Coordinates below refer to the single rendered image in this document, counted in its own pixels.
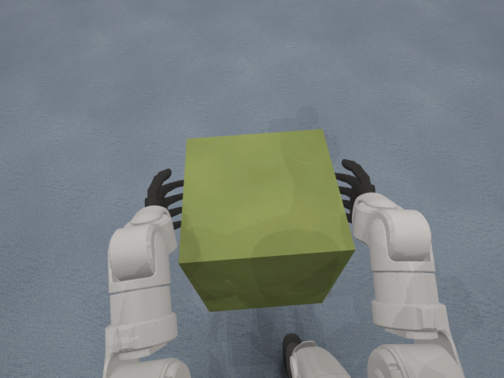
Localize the right robot upper arm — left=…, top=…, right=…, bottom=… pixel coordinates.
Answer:
left=367, top=343, right=464, bottom=378

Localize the robot right hand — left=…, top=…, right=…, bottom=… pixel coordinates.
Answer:
left=335, top=159, right=376, bottom=224

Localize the right robot thigh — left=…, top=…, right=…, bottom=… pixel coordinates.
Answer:
left=290, top=346, right=351, bottom=378

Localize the right robot foot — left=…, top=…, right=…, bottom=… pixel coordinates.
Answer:
left=283, top=333, right=302, bottom=378

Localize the carton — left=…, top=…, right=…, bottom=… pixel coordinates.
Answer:
left=178, top=129, right=355, bottom=312

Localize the left robot upper arm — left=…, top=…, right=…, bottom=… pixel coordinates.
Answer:
left=110, top=358, right=191, bottom=378

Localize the robot right forearm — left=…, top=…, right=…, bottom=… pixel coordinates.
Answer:
left=352, top=192, right=465, bottom=378

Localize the robot left hand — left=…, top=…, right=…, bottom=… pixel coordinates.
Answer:
left=145, top=169, right=184, bottom=230

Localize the robot left forearm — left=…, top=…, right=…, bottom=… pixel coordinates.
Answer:
left=103, top=206, right=178, bottom=378

